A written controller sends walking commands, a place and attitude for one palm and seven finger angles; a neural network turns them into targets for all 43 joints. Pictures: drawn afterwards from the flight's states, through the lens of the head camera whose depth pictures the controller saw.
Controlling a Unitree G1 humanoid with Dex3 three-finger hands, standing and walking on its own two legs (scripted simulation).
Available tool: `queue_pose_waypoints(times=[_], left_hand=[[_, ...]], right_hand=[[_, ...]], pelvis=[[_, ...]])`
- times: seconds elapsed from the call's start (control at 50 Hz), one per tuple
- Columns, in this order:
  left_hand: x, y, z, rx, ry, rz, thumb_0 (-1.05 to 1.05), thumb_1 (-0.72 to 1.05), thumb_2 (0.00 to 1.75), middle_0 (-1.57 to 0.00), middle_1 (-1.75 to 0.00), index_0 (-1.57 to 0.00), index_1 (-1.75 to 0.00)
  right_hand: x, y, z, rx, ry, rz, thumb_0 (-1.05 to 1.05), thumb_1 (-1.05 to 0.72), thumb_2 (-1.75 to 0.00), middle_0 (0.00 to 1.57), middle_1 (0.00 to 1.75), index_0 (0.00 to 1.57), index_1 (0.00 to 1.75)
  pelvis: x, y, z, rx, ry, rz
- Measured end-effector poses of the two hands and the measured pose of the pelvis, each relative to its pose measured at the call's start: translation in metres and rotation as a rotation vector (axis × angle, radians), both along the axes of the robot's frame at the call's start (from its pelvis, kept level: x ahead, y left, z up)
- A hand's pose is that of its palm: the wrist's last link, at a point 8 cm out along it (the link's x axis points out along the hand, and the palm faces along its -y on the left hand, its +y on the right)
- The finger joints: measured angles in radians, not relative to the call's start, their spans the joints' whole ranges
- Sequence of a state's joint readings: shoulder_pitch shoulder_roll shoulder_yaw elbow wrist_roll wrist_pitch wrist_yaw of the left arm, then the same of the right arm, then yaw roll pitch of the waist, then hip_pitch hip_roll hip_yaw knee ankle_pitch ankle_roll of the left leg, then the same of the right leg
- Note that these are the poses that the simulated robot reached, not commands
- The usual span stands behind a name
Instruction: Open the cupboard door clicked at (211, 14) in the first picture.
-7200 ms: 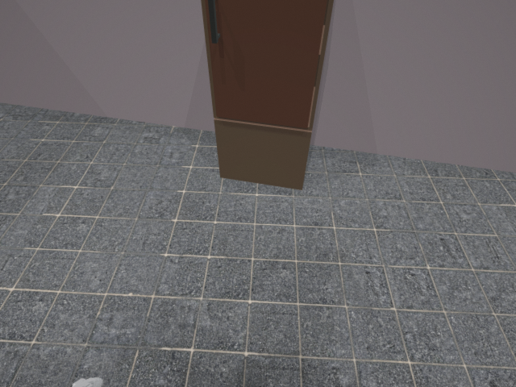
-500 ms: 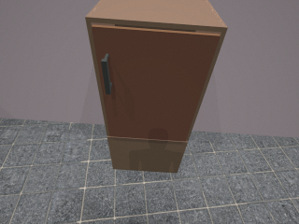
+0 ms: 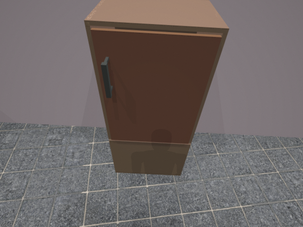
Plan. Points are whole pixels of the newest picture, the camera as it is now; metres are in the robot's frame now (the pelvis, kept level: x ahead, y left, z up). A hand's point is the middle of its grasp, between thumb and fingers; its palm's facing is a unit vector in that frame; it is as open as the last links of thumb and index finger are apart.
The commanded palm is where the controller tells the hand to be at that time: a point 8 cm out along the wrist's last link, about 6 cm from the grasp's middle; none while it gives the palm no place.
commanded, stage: shuffle to correct the standing spot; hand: left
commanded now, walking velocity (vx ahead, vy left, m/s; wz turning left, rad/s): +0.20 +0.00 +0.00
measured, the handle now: (108, 78) +0.60 +0.21 +0.08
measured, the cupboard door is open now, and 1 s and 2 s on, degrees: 0 0 0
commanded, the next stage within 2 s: come to a stop and stand still in 0.24 s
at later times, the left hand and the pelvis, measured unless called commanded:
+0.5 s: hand out of the picture +0.11 +0.21 -0.18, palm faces -0.02 -0.99 -0.15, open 7.3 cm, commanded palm none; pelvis +0.06 +0.03 +0.01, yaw -2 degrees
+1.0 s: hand out of the picture +0.12 +0.18 -0.18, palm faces +0.00 -0.98 -0.20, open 7.3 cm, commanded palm none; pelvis +0.06 +0.01 -0.01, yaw -2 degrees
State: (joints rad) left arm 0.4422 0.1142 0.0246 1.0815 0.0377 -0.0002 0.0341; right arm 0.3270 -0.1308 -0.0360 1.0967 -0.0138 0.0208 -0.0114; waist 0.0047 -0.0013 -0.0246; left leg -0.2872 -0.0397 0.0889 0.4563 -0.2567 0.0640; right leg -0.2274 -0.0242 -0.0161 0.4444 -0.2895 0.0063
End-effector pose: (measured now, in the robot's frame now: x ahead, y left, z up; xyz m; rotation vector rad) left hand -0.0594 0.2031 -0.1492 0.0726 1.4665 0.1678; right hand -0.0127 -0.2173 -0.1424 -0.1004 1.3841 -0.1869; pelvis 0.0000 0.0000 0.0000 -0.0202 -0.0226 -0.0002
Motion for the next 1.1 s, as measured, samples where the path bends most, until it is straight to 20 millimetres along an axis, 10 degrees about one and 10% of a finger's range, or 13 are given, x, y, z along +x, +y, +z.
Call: queue_pose_waypoints(times=[0.18, 0.46, 0.7, 1.1], left_hand=[[0.017, 0.011, -0.024, -0.055, 0.032, 0.007, 0.0, 0.9, 0.89, -0.2, -0.3, -0.2, -0.3], [0.153, 0.057, -0.001, 0.002, -0.158, -0.109, 0.01, 0.93, 0.89, -0.19, -0.3, -0.19, -0.3], [0.208, 0.025, -0.002, 0.008, -0.211, -0.119, 0.0, 0.93, 0.89, -0.19, -0.3, -0.19, -0.3], [0.151, 0.027, 0.0, 0.054, -0.14, -0.089, 0.0, 0.92, 0.89, -0.19, -0.3, -0.2, -0.3]], right_hand=[[-0.008, 0.016, -0.004, -0.049, -0.001, -0.047, 0.0, -0.91, -0.9, 0.2, 0.29, 0.2, 0.3], [-0.035, 0.073, 0.02, 0.0, 0.132, -0.146, 0.0, -0.9, -0.9, 0.2, 0.3, 0.2, 0.3], [0.003, 0.063, 0.006, 0.042, 0.15, -0.144, 0.0, -0.9, -0.9, 0.2, 0.3, 0.2, 0.3], [0.092, -0.009, 0.001, -0.04, -0.074, 0.005, 0.0, -0.91, -0.9, 0.2, 0.29, 0.2, 0.29]], pelvis=[[0.014, 0.019, -0.015, -0.028, -0.004, -0.005], [0.052, 0.034, 0.008, -0.029, 0.018, -0.04], [0.073, 0.018, 0.001, -0.009, 0.012, -0.026], [0.058, 0.006, -0.004, 0.018, -0.001, -0.035]])
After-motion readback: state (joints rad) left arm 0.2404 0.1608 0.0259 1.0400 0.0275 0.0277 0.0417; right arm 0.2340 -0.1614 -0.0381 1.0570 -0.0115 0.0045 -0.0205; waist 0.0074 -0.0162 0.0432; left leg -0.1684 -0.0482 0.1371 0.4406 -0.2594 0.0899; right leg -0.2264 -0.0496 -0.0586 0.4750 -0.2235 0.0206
